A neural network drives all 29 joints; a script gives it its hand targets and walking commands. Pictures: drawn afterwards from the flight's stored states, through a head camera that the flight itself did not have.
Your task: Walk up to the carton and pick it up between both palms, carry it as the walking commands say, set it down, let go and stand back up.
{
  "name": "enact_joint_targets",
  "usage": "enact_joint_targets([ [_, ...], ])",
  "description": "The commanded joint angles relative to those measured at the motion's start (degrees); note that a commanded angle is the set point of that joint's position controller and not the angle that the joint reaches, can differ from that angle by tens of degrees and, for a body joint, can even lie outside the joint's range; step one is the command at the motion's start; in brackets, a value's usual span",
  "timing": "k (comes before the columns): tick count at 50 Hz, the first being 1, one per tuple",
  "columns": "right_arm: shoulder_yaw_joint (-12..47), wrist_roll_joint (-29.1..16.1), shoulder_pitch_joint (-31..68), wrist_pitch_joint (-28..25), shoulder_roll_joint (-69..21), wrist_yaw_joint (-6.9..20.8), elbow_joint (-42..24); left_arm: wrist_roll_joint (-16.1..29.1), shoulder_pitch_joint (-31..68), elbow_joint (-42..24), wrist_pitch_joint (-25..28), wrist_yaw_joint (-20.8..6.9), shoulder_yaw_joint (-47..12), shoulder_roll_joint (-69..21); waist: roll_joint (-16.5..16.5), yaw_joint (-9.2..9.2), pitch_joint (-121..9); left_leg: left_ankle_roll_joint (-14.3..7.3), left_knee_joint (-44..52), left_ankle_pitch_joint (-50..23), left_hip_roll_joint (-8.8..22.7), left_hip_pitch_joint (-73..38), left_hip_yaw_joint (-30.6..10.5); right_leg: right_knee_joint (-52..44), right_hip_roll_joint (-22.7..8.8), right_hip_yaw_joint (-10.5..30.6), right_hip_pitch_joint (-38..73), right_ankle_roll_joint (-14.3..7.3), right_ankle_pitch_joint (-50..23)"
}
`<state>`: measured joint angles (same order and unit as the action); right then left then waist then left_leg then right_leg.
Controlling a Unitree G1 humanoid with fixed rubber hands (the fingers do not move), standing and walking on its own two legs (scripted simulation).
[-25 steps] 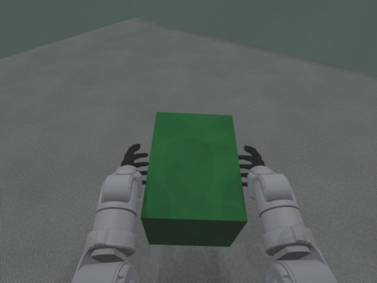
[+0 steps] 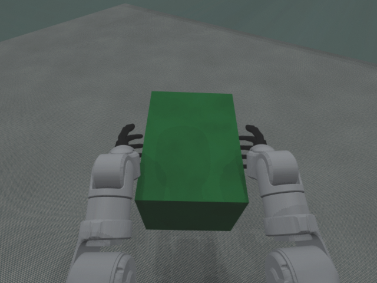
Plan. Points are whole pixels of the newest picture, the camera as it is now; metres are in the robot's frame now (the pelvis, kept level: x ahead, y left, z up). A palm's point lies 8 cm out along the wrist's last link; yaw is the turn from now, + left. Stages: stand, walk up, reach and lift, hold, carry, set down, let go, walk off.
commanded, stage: carry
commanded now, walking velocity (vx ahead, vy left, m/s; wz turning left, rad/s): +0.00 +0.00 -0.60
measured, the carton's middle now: (190, 159) +0.41 +0.01 +0.04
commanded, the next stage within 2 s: none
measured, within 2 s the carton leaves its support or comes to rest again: neither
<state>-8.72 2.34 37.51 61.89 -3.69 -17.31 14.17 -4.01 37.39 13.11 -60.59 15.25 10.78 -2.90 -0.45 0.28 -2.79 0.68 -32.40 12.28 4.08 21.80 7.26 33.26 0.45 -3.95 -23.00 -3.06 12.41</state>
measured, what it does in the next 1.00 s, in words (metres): steps on the spot, turning right: left foot, then right foot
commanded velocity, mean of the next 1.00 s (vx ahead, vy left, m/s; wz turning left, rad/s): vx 0.00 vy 0.00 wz -0.50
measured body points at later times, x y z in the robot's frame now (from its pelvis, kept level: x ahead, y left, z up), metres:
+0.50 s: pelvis -0.04 +0.02 +0.00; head +0.02 +0.01 +0.44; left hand +0.38 +0.08 +0.10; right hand +0.32 -0.20 +0.10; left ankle -0.02 +0.14 -0.72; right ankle +0.05 -0.09 -0.73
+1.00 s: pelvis -0.06 +0.01 +0.00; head -0.01 -0.02 +0.44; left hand +0.33 -0.07 +0.09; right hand +0.18 -0.31 +0.08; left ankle -0.01 +0.12 -0.69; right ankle -0.09 -0.09 -0.73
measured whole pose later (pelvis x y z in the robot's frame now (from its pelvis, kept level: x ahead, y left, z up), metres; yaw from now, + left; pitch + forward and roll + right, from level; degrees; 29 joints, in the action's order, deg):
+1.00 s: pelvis -0.06 +0.01 +0.00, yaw -28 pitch +4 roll -1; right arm -15.5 4.1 38.0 69.3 -5.3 -16.6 4.4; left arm -9.3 40.9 7.3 -67.4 15.9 13.2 -8.6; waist -0.6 -2.4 3.0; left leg 4.7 -55.4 29.1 5.6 30.0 5.8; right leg 34.9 0.8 -3.8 -23.3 -2.3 15.6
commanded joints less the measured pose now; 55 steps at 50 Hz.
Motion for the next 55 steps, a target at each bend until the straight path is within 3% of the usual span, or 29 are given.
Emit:
enact_joint_targets([
  [1,28.38,-22.57,42.06,2.67,-61.26,22.22,-5.54,23.31,38.69,-2.06,-5.16,-22.73,-29.58,-60.29,3.21,-0.27,-22.53,0.0,-0.32,-2.55,5.73,-4.98,-2.94,-3.52,-10.6,11.24,8.42,-1.43,-15.61],
  [4,25.23,-21.94,42.82,4.89,-63.49,22.87,-3.1,23.13,40.09,0.21,-7.55,-23.02,-27.26,-62.89,0.3,-0.23,-21.91,-0.55,2.18,-0.84,7.92,-5.36,-4.55,-0.72,-8.54,10.42,5.75,-0.93,-12.94],
  [9,22.93,-21.53,43.25,6.37,-65.39,23.46,-3.58,23.73,42.4,0.79,-9.25,-23.7,-25.66,-66.43,-6.85,-0.22,-19.65,-3.99,7.86,4.52,15.44,-7.62,-7.91,6.25,-3.49,5.61,-0.48,-0.02,-0.92],
  [11,23.17,-21.47,44.74,6.45,-65.45,23.4,-4.52,24.32,44.21,0.88,-9.45,-24.08,-25.56,-67.22,-7.2,-0.06,-18.75,-4.4,7.31,9.81,16.94,-4.81,-7.4,7.64,-3.55,6.6,0.05,-0.54,2.98],
  [13,23.68,-21.42,46.8,6.52,-65.14,23.24,-5.61,24.56,44.9,1.93,-9.43,-24.35,-25.02,-67.53,-0.87,0.58,-17.39,-1.81,1.72,15.09,13.53,0.7,-3.26,0.78,-5.68,12.14,3.59,-1.82,1.92],
  [15,25.07,-23.13,54.48,6.14,-64.31,23.23,-7.83,24.21,46.8,3.72,-8.99,-23.99,-24.02,-66.5,13.0,1.69,-18.5,2.7,-16.07,18.78,1.74,8.27,0.81,-13.78,-14.19,33.07,9.31,-5.88,-1.67],
  [16,25.84,-24.31,57.82,5.85,-64.23,23.14,-8.12,24.13,48.4,3.64,-8.84,-23.62,-24.34,-66.54,11.93,1.72,-19.9,3.39,-23.31,18.73,-0.07,11.26,-2.44,-14.04,-15.22,35.37,12.87,-7.18,-6.46],
  [18,25.29,-24.84,58.16,5.85,-64.32,23.2,-6.47,23.28,49.7,2.89,-8.76,-22.8,-23.68,-66.01,8.36,1.18,-24.03,3.23,-25.52,16.17,0.59,11.84,-5.18,-11.42,-14.02,28.88,16.66,-6.26,-11.4],
  [20,23.64,-24.28,53.61,6.67,-65.79,23.47,-4.78,21.73,46.1,1.95,-9.27,-22.04,-21.92,-66.42,8.09,1.08,-26.83,3.56,-19.37,14.63,-0.67,9.3,-4.29,-9.47,-11.54,24.11,19.28,-5.29,-18.7],
  [24,23.04,-24.29,49.4,7.07,-67.15,23.52,-4.46,20.81,44.74,-1.87,-9.22,-21.38,-22.99,-65.59,8.64,1.11,-30.16,2.8,-4.75,14.89,-3.64,-0.04,-2.48,-5.43,-9.94,21.62,20.13,-5.01,-30.85],
  [25,23.09,-23.99,47.35,7.18,-67.62,23.6,-4.18,20.53,43.56,-2.19,-9.3,-21.26,-23.41,-65.43,8.08,0.46,-30.64,2.14,2.34,10.75,-3.06,-5.95,-2.2,-3.34,-8.7,20.01,17.5,-3.91,-31.76],
  [26,23.08,-23.4,44.2,7.42,-68.14,23.79,-3.54,19.98,40.86,-2.22,-9.39,-21.21,-23.8,-65.8,6.67,-0.07,-31.13,1.6,7.42,5.0,-0.37,-13.56,-3.62,-0.48,-6.82,18.41,12.33,-2.34,-29.8],
  [27,22.71,-22.44,40.06,7.28,-67.98,24.11,-2.87,20.15,38.2,-2.31,-9.42,-21.49,-24.48,-66.4,0.04,-0.66,-30.54,-0.88,7.49,-3.47,6.2,-20.87,-9.2,4.62,-3.82,15.43,2.02,-0.26,-20.92],
  [28,23.33,-22.8,42.38,6.22,-66.98,24.21,-4.12,21.58,43.84,-5.33,-9.06,-21.95,-25.96,-66.05,-14.88,-1.23,-28.06,-6.83,7.34,-20.85,18.72,-24.71,-19.99,13.38,0.67,9.02,-11.03,1.23,1.38],
  [29,24.09,-23.22,44.49,6.18,-66.65,24.26,-6.21,21.25,45.76,-5.95,-9.08,-21.85,-26.7,-66.23,-16.81,-0.94,-25.13,-11.56,6.31,-33.63,23.86,-26.42,-20.96,24.14,1.21,6.3,-17.91,1.22,19.88],
  [30,24.88,-22.56,44.22,6.36,-66.56,24.15,-7.86,21.01,44.72,-5.88,-9.05,-22.07,-27.06,-66.54,-9.79,-0.74,-22.89,-12.25,4.73,-39.05,23.77,-25.76,-18.2,29.57,-0.94,5.43,-18.24,1.67,19.99],
  [31,25.73,-21.67,43.05,6.51,-66.04,24.04,-9.46,21.68,43.02,-5.85,-9.01,-22.56,-27.49,-67.02,-4.67,-0.61,-21.08,-10.44,4.15,-37.24,21.53,-25.05,-14.61,29.44,-2.43,5.28,-17.32,2.38,16.81],
  [33,26.49,-21.53,48.68,5.8,-63.52,23.47,-11.62,24.25,48.57,-6.62,-8.29,-22.77,-29.93,-66.39,-7.24,-0.42,-19.11,-7.33,2.28,-34.74,17.24,-22.81,-6.77,24.45,-1.97,2.11,-14.35,3.26,13.27],
  [35,25.11,-19.9,44.14,6.21,-62.53,23.17,-11.16,24.61,43.26,-4.72,-8.86,-22.68,-29.95,-66.47,-10.45,-0.91,-19.54,-5.38,1.52,-32.32,15.93,-20.63,-2.42,18.1,-0.18,-1.63,-8.76,3.77,12.42],
  [38,24.34,-17.67,37.18,6.57,-61.94,23.15,-10.73,24.64,38.27,-3.91,-9.51,-22.73,-30.0,-66.36,-15.18,-1.95,-20.79,-3.7,-1.55,-35.55,16.71,-23.82,-0.23,8.25,2.04,-5.88,-4.9,4.56,12.13],
  [40,24.93,-16.99,35.02,6.44,-61.69,23.21,-10.76,24.57,37.22,-3.65,-9.4,-22.98,-30.52,-66.27,-14.16,-1.71,-21.58,-1.48,-5.87,-36.89,17.4,-22.26,1.42,-1.68,1.59,-5.8,1.51,4.72,5.77],
  [41,25.58,-17.27,35.02,6.32,-61.61,23.28,-11.05,24.39,37.24,-3.66,-9.26,-23.07,-30.89,-66.42,-11.15,-0.89,-23.47,0.98,-11.36,-35.32,16.51,-17.15,3.0,-8.44,-0.77,-2.63,9.88,4.34,-2.18],
  [42,26.54,-18.06,36.79,6.27,-61.25,23.32,-12.06,24.25,36.27,-3.34,-9.03,-23.05,-31.08,-66.58,-4.93,0.14,-25.32,3.54,-18.83,-21.48,14.18,-6.07,2.5,-8.66,-5.95,6.36,20.04,1.95,-16.47],
  [43,28.22,-19.14,40.08,6.49,-62.17,23.69,-13.52,22.61,34.49,-1.8,-8.44,-22.75,-30.16,-66.02,14.45,0.5,-27.73,6.86,-28.47,11.34,5.25,10.56,2.95,-0.33,-18.62,24.86,31.42,-6.28,-57.19],
  [44,29.29,-20.42,41.11,6.43,-62.52,23.72,-12.1,23.28,35.57,-2.78,-8.59,-22.65,-30.93,-65.41,15.04,0.41,-26.59,6.7,-31.21,25.7,3.59,17.42,0.01,1.37,-18.77,21.35,34.53,-8.71,-71.21],
  [46,31.68,-24.16,45.12,5.72,-64.2,24.6,-13.7,21.47,37.12,-4.64,-7.52,-22.1,-29.49,-64.37,8.0,0.46,-26.1,5.01,-29.22,22.19,2.88,16.6,-2.88,0.33,-17.73,16.95,33.17,-7.9,-60.13],
  [48,31.86,-25.69,44.72,5.84,-65.94,25.3,-13.46,19.89,36.91,-7.24,-7.27,-21.23,-28.26,-64.28,7.75,0.63,-26.33,3.98,-24.25,16.76,2.31,14.34,-3.36,-1.31,-15.68,13.91,30.03,-6.89,-46.84],
  [53,30.15,-27.1,44.5,6.63,-65.56,26.11,-9.82,17.88,38.44,-8.16,-6.96,-20.1,-27.54,-62.68,9.07,0.49,-27.69,1.88,-9.93,11.94,-0.97,2.83,-2.35,-2.17,-14.11,10.7,22.69,-5.89,-34.61],
  [55,29.21,-26.13,42.17,7.13,-66.07,26.32,-7.69,17.48,37.14,-6.91,-7.43,-20.12,-27.19,-62.77,7.97,-0.71,-27.27,0.92,6.39,-0.71,-0.25,-6.41,-1.81,0.53,-11.25,8.45,18.02,-2.73,-28.48],
])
